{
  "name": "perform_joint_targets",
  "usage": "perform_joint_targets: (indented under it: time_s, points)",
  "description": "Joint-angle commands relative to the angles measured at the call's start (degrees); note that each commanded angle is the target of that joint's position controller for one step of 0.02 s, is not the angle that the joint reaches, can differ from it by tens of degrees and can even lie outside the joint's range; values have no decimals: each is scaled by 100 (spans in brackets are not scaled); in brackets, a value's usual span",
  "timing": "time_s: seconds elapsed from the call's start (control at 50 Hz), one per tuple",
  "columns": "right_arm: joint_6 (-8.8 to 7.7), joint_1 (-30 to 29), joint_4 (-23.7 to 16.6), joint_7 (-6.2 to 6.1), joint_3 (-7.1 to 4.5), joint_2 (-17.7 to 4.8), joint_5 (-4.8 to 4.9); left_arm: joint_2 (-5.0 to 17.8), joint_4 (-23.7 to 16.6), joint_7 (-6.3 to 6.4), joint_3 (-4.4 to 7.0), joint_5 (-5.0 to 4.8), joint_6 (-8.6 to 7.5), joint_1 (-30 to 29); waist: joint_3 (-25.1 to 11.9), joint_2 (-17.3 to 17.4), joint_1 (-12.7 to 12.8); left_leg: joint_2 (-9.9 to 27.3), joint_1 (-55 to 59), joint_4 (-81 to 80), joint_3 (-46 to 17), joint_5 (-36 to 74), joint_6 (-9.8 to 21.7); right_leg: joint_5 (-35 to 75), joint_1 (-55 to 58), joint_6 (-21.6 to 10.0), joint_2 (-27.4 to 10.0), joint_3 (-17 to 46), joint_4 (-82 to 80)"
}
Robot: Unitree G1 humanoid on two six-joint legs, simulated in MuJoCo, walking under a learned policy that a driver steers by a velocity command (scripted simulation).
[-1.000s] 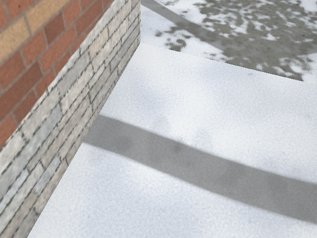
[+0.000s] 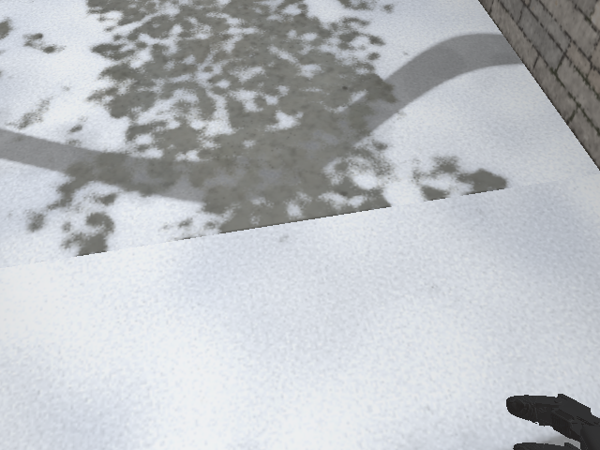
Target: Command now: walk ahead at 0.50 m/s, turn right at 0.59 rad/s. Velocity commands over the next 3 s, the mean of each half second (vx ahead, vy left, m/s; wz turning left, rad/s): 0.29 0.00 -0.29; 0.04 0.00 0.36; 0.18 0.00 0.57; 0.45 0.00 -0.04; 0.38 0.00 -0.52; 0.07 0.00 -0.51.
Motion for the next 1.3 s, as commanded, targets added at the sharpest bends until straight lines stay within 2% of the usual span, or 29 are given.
perform_joint_targets:
  time_s: [0.02,0.04,0.08,0.14,0.18,0.28,0.36,0.38,0.4,0.42,0.46,0.5,0.54,0.64,0.72,0.74,0.76,0.78,0.8,0.84,0.86,0.98,1.08,1.1,1.14,1.16,1.18,1.2,1.3]
  points:
    - [18,1723,-4,-106,-504,-1263,15,612,-574,-11,27,-146,-110,360,-1939,1549,-777,2787,4783,-1767,-4654,-3093,1335,-121,-3524,143,-327,-220,3692]
    - [52,1485,-7,-169,-435,-1023,112,912,-666,2,137,-75,-70,-365,-1034,1033,-936,2528,3930,-1745,-3447,-2281,1120,401,-3743,198,-571,-594,3827]
    - [125,1256,167,-166,-312,-669,45,625,-660,30,131,23,-51,-502,-290,610,-670,1813,2718,-1853,-1981,-912,880,982,-3287,230,-873,-761,3596]
    - [54,1111,370,-89,-256,-479,42,249,-649,-2,94,-136,3,-455,8,840,-466,1442,1990,-2108,-883,360,964,1053,-2740,316,-871,-849,3147]
    - [42,1016,501,-89,-327,-731,37,88,-770,-7,21,-49,40,-713,90,815,-372,1478,1848,-2123,-476,1398,1110,1165,-2638,467,-848,-966,2189]
    - [182,969,633,-134,-453,-1277,186,78,-862,-177,-45,7,88,-1312,-294,862,-433,1559,1897,-1841,-63,2314,931,1995,-1379,481,-756,-1273,223]
    - [213,1218,828,-98,-329,-906,238,403,-547,-64,109,181,181,-713,-495,622,-124,1227,1731,-675,235,2195,419,2788,109,65,-473,-1447,-818]
    - [224,1549,824,-91,-238,-718,-4,839,-552,11,223,163,192,-424,-913,-141,-122,745,1226,364,621,1021,25,4895,1031,-143,-1200,-659,-763]
    - [279,2017,843,-45,-67,-354,-185,993,-590,85,180,209,254,-254,-1536,-1368,-316,285,204,1965,456,-2397,-368,6006,1988,-991,-2355,718,-803]
    - [354,2190,899,-9,-80,-481,20,806,-519,27,89,182,267,-207,-2067,-1313,-252,268,-185,2900,-114,-3015,-482,4629,1863,-1556,-2827,1510,-1322]
    - [570,1425,860,-124,-220,-882,238,467,-415,-60,21,132,123,-661,-1060,-560,-201,534,-555,3548,-251,-2514,-478,2910,743,-1242,-2346,931,-1740]
    - [734,1492,1013,-276,-200,-689,166,44,-424,-63,-128,231,12,-1453,-731,-507,-586,705,317,2875,-462,-1805,-566,2833,-330,-755,-1883,-49,-1907]
    - [732,1658,1083,-301,-181,-533,147,106,-232,-38,-95,327,-29,-1627,-747,-680,-815,610,1002,2186,-339,-1424,-612,3173,-718,-700,-1685,-607,-1899]
    - [778,1152,828,-177,-200,-661,161,695,-100,240,155,136,116,-1450,-588,-551,-512,427,1072,1462,91,-1207,-425,2157,-578,-952,-2131,-447,-1859]
    - [872,1383,844,-44,-276,-688,142,574,-105,292,180,-7,178,-1742,-392,-456,-746,299,1633,376,300,-513,77,1785,-890,-607,-2078,-790,-1598]
    - [877,1446,834,-30,-317,-806,82,483,-34,311,181,-49,180,-1690,-269,-242,-772,334,1785,-272,41,-153,286,1740,-995,-318,-1847,-1082,-1165]
    - [876,1529,811,-43,-456,-1369,24,238,-86,277,144,73,176,-1454,-304,1220,-536,1181,2067,-955,-1266,1242,715,1391,-1421,207,-1158,-1899,175]
    - [877,1517,660,-103,-471,-1498,104,64,-200,267,89,255,178,-1680,-171,2016,-566,1946,2764,-1186,-2517,2720,1412,-533,-2769,718,-293,-2100,1557]
    - [777,1679,571,-93,-472,-1558,-165,30,-361,269,88,175,149,-2038,-489,1929,-852,2365,2487,-1495,-3227,2052,2049,-1048,-3099,678,-173,-1349,2602]
    - [651,921,330,-161,-430,-1292,35,312,-172,260,210,37,185,-1865,-346,875,-479,1878,2330,-1352,-2421,1672,1626,-165,-3198,649,-507,-1004,3208]
    - [662,641,211,-227,-398,-1165,135,363,-79,284,229,103,191,-1818,-343,665,-417,1642,2199,-1265,-2096,1709,1340,164,-3061,723,-546,-1013,3044]
    - [738,1005,90,-387,-456,-1182,186,4,-109,189,91,73,113,-2132,-649,973,-590,1141,2362,-909,-1778,1678,1122,877,-2132,938,-291,-1116,837]
    - [858,601,-72,-304,-490,-1238,289,356,139,48,218,19,86,-1422,-628,1354,-266,989,1749,-704,-2350,1281,930,1534,-602,733,-155,-1241,-1148]
    - [877,666,-86,-328,-462,-1079,288,490,181,28,266,58,36,-1297,-691,1084,-246,717,1473,-410,-2277,678,649,2105,-57,597,-420,-1040,-1642]
    - [867,1549,35,-281,-346,-493,51,930,69,119,300,207,114,-1217,-871,-1060,-724,-634,-367,1909,-1094,-2966,-57,4385,1194,-405,-2483,851,-1356]
    - [799,1399,-231,-280,-465,-960,182,1129,102,63,365,344,108,-1184,-993,-1672,-579,-215,-1026,2904,-809,-2722,-203,2499,745,-1234,-3236,1931,-2046]
    - [806,1040,-128,-305,-598,-1425,258,689,-51,74,265,323,41,-1466,-603,-878,-468,164,-1048,3426,-904,-1980,-231,412,408,-1071,-2691,1499,-2378]
    - [838,924,-112,-291,-653,-1474,226,520,-42,127,211,228,17,-1736,-324,-782,-531,193,-1252,3662,-729,-1467,-280,-140,202,-753,-2300,952,-2452]
    - [784,759,-257,-145,-501,-861,205,476,59,281,142,173,-127,-1135,-221,-582,-226,420,-1518,3936,-226,-487,-544,-198,365,-541,-1909,-300,-2719]
Next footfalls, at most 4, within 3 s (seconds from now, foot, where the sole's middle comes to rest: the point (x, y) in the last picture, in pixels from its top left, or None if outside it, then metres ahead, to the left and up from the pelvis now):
0.36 right None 0.29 -0.16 -0.74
0.72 left None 0.25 0.07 -0.74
1.10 right None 0.30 -0.15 -0.74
1.58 left None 0.26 0.15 -0.74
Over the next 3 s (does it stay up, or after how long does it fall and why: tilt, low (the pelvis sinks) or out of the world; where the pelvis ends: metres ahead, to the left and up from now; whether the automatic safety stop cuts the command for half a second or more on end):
stays up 0.71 0.24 0.06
